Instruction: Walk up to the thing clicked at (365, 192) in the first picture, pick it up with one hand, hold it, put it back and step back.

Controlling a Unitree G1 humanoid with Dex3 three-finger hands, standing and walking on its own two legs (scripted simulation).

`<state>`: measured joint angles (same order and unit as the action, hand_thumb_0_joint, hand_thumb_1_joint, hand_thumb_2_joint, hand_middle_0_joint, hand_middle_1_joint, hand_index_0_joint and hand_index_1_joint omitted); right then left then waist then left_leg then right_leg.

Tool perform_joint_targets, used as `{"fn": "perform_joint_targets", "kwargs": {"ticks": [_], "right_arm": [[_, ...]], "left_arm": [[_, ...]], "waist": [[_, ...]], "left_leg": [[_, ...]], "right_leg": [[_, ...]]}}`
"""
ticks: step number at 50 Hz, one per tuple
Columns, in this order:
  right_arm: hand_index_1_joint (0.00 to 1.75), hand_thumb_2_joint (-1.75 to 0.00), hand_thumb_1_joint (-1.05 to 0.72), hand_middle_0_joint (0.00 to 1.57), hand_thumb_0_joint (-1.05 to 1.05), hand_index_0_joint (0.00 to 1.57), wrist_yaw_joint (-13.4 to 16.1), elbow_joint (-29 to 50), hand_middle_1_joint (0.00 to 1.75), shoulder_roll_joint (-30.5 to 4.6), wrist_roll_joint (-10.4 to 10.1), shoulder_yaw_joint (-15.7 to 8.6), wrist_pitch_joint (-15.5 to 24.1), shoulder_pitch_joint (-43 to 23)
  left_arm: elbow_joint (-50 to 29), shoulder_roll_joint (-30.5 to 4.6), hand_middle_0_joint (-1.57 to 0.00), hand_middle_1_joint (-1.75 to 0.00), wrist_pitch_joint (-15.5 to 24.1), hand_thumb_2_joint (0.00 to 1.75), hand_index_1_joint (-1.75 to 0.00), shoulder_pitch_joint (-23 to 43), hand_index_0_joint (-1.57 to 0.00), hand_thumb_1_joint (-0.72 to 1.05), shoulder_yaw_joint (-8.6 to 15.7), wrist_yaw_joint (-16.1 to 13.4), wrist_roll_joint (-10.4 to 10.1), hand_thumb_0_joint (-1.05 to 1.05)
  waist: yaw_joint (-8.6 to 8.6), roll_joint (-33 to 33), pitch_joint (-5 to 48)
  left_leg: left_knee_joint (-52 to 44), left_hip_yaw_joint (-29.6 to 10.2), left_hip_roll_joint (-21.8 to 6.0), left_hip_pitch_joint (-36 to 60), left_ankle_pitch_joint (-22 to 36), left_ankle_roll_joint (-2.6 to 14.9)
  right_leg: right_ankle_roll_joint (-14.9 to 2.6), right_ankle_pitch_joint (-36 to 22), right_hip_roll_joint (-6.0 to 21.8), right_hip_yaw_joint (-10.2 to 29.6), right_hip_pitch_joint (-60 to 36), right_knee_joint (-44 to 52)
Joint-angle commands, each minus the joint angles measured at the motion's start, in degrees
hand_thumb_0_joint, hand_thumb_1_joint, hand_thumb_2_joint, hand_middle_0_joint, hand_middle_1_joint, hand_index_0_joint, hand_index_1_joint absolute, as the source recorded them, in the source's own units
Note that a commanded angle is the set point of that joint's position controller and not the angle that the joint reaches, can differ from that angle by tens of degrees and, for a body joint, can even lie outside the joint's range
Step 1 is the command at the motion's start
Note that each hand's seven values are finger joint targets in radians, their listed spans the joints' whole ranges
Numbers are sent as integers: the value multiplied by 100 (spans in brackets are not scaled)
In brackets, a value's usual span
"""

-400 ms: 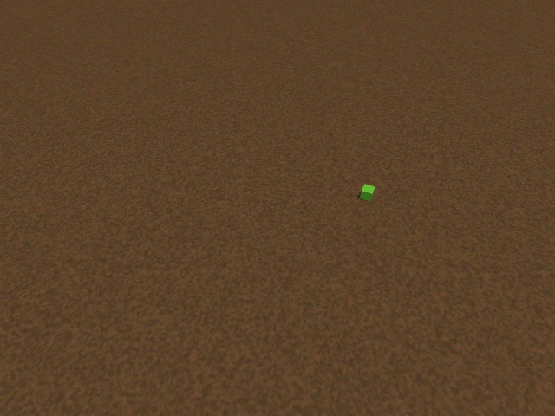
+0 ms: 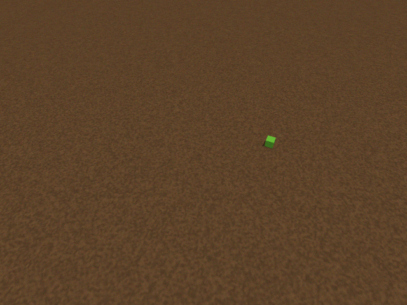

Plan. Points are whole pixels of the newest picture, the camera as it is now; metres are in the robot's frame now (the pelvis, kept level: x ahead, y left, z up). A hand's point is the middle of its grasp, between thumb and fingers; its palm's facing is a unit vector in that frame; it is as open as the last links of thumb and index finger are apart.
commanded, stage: stand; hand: left
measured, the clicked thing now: (270, 141) +1.25 -0.43 -0.76
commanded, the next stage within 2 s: walk up in 0.72 s
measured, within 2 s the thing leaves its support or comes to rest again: neither
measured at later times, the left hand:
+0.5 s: hand out of the picture +0.07 +0.25 -0.16, palm faces -0.03 -0.94 -0.34, open 7.3 cm
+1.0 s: hand out of the picture +0.14 +0.32 -0.16, palm faces -0.22 -0.90 -0.37, open 7.4 cm
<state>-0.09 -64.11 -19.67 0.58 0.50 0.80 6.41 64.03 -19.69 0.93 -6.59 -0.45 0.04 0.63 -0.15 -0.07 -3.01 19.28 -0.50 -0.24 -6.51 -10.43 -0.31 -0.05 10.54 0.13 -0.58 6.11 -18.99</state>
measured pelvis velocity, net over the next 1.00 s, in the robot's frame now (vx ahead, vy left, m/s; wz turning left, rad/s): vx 0.05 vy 0.06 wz -0.25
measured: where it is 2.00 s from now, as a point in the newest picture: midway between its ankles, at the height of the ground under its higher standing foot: (209, 237)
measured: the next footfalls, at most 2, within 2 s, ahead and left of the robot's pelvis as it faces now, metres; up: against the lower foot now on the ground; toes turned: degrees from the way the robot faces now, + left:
left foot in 1.00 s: +0.13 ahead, +0.17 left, +0.00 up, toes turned -20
right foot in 1.38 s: +0.27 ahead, -0.12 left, +0.00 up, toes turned -43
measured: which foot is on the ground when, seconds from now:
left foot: down 0.00-0.76, up 0.78-0.98, down 1.00-1.00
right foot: down 0.00-1.00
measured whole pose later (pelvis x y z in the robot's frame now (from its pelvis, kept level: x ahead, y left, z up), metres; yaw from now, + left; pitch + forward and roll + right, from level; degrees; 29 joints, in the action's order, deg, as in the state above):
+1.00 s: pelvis +0.05 +0.06 -0.01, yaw -14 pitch +0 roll -1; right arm -5.0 -50.3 -26.7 2.7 -4.5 2.9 7.0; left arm 56.6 -22.7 0.0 -17.1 4.4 2.9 0.8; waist 0.9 1.7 -1.5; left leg 30.4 -5.5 0.1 -15.3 -20.4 0.7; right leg 0.6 17.1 -2.0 14.5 11.6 -26.5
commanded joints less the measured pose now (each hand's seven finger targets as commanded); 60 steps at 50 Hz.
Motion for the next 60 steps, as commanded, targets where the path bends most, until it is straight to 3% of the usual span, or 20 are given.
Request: {"fn": "perform_joint_targets", "kwargs": {"ticks": [1,18,35,36,37,38,40,41,44,46,47,48,49,50,51,52,54,55,56,60], "right_arm": [[30,-90,-90,20,0,20,60,310,30,-1188,-20,-244,114,-244],[30,-90,-90,20,0,20,67,304,30,-1231,-17,-239,107,-221],[30,-90,-90,20,0,20,84,308,30,-1252,-18,-246,96,-204],[30,-90,-90,20,0,20,-153,1078,30,-2112,189,-814,251,-492],[30,-90,-90,20,0,20,-240,1070,30,-1900,223,-775,245,-492],[30,-90,-90,20,0,20,-304,1260,30,-1644,208,-727,225,-575],[30,-90,-90,20,0,20,-416,1562,30,-1344,209,-661,221,-692],[30,-90,-90,20,0,20,-438,1616,30,-1434,193,-690,242,-597],[30,-90,-90,20,0,20,-489,1690,30,-1554,157,-713,299,-324],[30,-90,-90,20,0,20,-502,1773,30,-1512,202,-731,282,-306],[30,-90,-90,20,0,20,-491,1762,30,-1551,201,-772,281,-73],[30,-90,-90,20,0,20,-448,1568,30,-1580,174,-819,291,773],[30,-90,-90,20,0,20,-361,1342,30,-1920,197,-975,272,1711],[30,-90,-90,20,0,20,-261,1374,30,-2397,292,-1100,231,1807],[30,-90,-90,20,0,20,-274,1817,30,-2485,193,-1059,247,706],[30,-90,-90,20,0,20,-291,1959,30,-2286,120,-974,280,169],[30,-90,-90,20,0,20,-317,2048,30,-1852,176,-823,301,-300],[30,-90,-90,20,0,20,-315,2085,30,-1804,181,-831,316,-282],[30,-90,-90,20,0,20,-346,2045,30,-1781,163,-819,342,-173],[30,-90,-90,20,0,20,-450,1958,30,-1830,97,-913,274,419]], "left_arm": [[-347,-1222,-20,-30,106,90,-30,202,-20,90,239,-56,-19,0],[-315,-1204,-20,-30,89,90,-30,164,-20,90,248,-50,-9,0],[-326,-1217,-20,-30,92,90,-30,151,-20,90,233,-66,-5,0],[-696,-2077,-20,-30,58,90,-30,-527,-20,90,711,163,33,0],[-707,-2057,-20,-30,65,90,-30,-473,-20,90,720,226,32,0],[-873,-1983,-20,-30,79,90,-30,-189,-20,90,788,265,67,0],[-1076,-2004,-20,-30,127,90,-30,-158,-20,90,868,242,76,0],[-1176,-2020,-20,-30,147,90,-30,-89,-20,90,885,225,41,0],[-1305,-1968,-20,-30,139,90,-30,-392,-20,90,915,214,5,0],[-1386,-1972,-20,-30,133,90,-30,-392,-20,90,907,224,-30,0],[-1479,-1970,-20,-30,127,90,-30,-224,-20,90,892,219,-27,0],[-1637,-1917,-20,-30,131,90,-30,318,-20,90,842,208,-27,0],[-1782,-1535,-20,-30,137,90,-30,629,-20,90,753,192,14,0],[-1887,-996,-20,-30,183,90,-30,591,-20,90,607,110,9,0],[-1961,-1247,-20,-30,185,90,-30,446,-20,90,568,56,34,0],[-1690,-1470,-20,-30,203,90,-30,163,-20,90,571,91,43,0],[-1266,-1747,-20,-30,147,90,-30,-424,-20,90,706,250,-136,0],[-1135,-1870,-20,-30,123,90,-30,-622,-20,90,755,323,-125,0],[-1125,-1830,-20,-30,104,90,-30,-581,-20,90,752,373,-137,0],[-1429,-1629,-20,-30,111,90,-30,274,-20,90,669,449,-178,0]], "waist": [[32,33,385],[27,61,300],[33,31,405],[42,383,680],[14,7,372],[-13,-406,18],[57,-1009,-352],[-39,-875,-254],[-29,-878,399],[-60,-965,313],[-237,-870,254],[-810,-574,440],[-1374,451,679],[-1362,2273,645],[-799,1634,235],[-456,899,57],[-90,1004,32],[-84,1031,71],[-185,1144,-46],[-594,796,-398]], "left_leg": [[-344,-533,-679,7,749,164],[-397,-539,-677,33,510,166],[-326,-521,-704,117,861,161],[945,24,-505,621,-2142,409],[1437,-24,-303,63,-2556,465],[1945,-75,-43,-880,-2227,402],[2674,-755,-140,-2462,-1664,244],[2780,-941,-211,-2640,-1428,128],[2112,-671,-51,-2086,-1743,21],[1603,-523,13,-1347,-1674,26],[1277,-599,-9,-484,-1529,127],[486,-444,33,1199,-1047,234],[-442,-778,-295,2905,-1415,376],[-948,-2878,-1773,2841,-2597,539],[-1694,-4042,-2676,1630,-3354,1074],[-1778,-3376,-2477,790,-3015,941],[-1381,-1696,-1673,469,-2675,791],[-1194,-1050,-1325,459,-2221,654],[-1108,-675,-1239,414,-1962,709],[-1043,-45,-1247,669,-996,560]], "right_leg": [[-165,-732,716,566,-48,285],[-152,-528,714,573,45,341],[-147,-824,718,556,-42,300],[-607,1831,763,1586,920,145],[-745,2949,1002,2228,1308,535],[-915,3373,1191,2941,1123,744],[-1330,3520,1647,4164,411,1083],[-1329,3175,1571,4135,161,1046],[-1133,2345,1139,3411,-251,902],[-946,1826,867,2993,396,771],[-805,1573,702,2758,1245,541],[-516,1491,305,2060,2473,-145],[-114,2095,-560,1081,3922,-1277],[-223,3032,-1016,650,4971,-3369],[-126,2196,-244,464,4877,-3994],[-153,1520,298,515,4006,-4075],[25,946,557,286,3367,-3852],[77,658,583,122,3092,-3891],[120,540,615,-34,3052,-3745],[55,31,667,-364,3115,-2629]]}}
